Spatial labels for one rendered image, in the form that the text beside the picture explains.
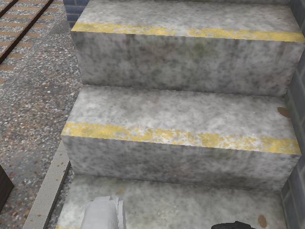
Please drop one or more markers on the robot left thigh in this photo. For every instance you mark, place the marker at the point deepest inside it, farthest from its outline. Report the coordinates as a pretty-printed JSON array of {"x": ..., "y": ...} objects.
[{"x": 105, "y": 213}]

